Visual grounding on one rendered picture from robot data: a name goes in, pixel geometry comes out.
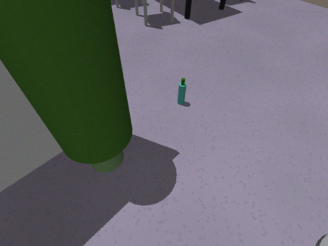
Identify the bottle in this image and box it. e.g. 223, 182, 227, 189
177, 78, 187, 105

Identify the potted plant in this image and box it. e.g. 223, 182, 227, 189
0, 0, 132, 173

